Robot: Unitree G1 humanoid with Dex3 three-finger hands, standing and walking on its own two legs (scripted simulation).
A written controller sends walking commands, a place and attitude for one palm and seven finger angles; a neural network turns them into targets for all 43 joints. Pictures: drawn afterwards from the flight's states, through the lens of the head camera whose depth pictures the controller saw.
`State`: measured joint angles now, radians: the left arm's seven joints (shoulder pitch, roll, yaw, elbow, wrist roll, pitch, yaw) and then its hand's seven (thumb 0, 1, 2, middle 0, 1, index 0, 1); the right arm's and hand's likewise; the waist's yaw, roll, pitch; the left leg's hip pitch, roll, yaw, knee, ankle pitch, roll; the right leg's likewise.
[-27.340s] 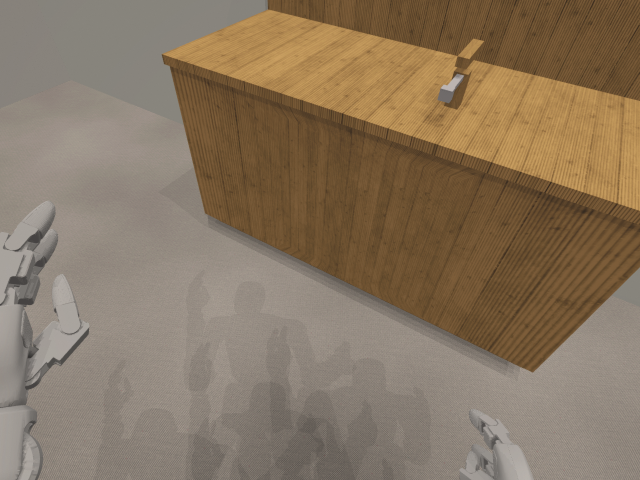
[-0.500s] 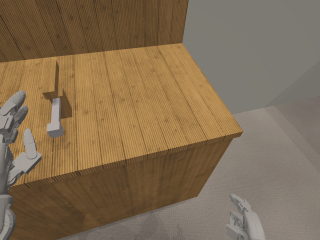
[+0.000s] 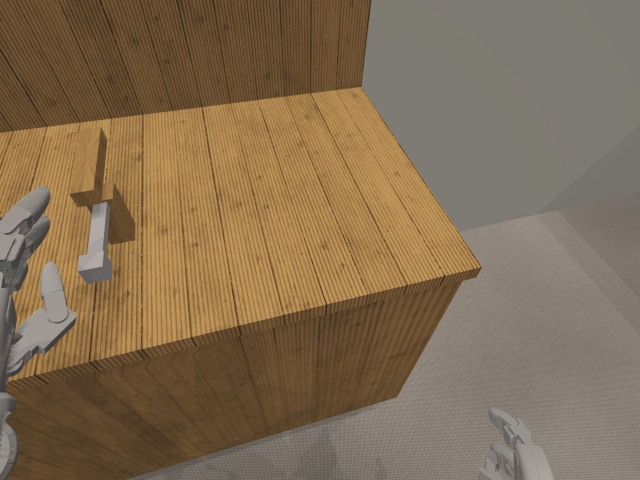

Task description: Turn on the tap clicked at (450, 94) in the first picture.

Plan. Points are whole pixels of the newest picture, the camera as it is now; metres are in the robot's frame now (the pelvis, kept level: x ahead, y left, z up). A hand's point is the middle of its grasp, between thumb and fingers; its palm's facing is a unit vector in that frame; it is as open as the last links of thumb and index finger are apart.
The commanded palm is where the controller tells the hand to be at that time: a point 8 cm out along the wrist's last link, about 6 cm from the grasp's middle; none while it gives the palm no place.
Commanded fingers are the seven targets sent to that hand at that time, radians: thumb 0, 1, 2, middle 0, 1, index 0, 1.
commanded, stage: come to a stop and stand still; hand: left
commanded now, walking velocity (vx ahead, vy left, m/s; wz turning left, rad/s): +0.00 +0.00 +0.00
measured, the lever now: (95, 267) +0.33 +0.31 +0.07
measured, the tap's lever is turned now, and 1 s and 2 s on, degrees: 0 0 0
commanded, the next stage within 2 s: look again from close up in 0.78 s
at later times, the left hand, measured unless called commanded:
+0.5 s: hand out of the picture +0.21 +0.32 +0.17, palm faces +0.44 -0.85 -0.28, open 7.4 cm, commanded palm +0.15 +0.34 +0.18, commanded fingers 0.00 0.90 0.90 -0.20 -0.30 -0.20 -0.30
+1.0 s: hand out of the picture +0.20 +0.32 +0.16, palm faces +0.40 -0.85 -0.34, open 7.4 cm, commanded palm +0.15 +0.35 +0.18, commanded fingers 0.00 0.90 0.90 -0.20 -0.30 -0.20 -0.30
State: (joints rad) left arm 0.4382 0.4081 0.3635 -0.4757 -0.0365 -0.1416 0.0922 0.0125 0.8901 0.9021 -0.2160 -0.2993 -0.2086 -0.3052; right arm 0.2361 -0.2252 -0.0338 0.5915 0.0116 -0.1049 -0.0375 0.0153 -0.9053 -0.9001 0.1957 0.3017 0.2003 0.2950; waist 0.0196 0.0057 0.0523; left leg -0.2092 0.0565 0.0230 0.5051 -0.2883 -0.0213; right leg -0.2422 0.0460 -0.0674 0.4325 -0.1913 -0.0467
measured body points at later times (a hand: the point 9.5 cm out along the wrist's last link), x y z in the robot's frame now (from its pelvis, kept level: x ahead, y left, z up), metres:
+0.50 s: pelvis -0.01 +0.06 +0.00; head +0.01 +0.09 +0.45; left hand +0.18 +0.36 +0.18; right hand +0.18 -0.14 -0.06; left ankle -0.02 +0.13 -0.74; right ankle +0.03 -0.09 -0.74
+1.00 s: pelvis -0.01 +0.06 +0.00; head +0.01 +0.09 +0.45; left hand +0.18 +0.36 +0.18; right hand +0.16 -0.15 -0.07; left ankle -0.02 +0.13 -0.74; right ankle +0.03 -0.09 -0.74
